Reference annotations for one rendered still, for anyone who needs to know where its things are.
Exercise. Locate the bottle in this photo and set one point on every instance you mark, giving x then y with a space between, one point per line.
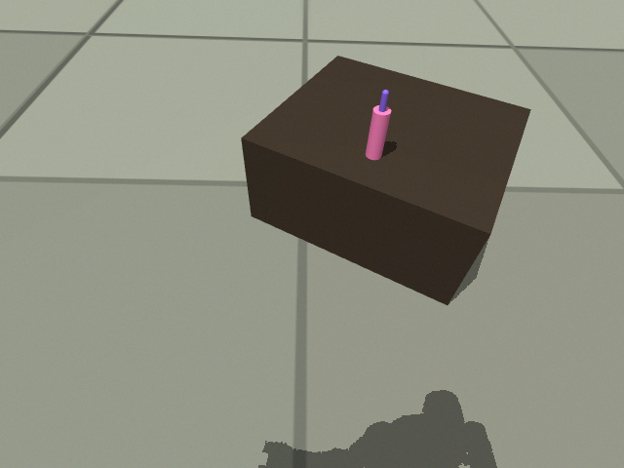
378 128

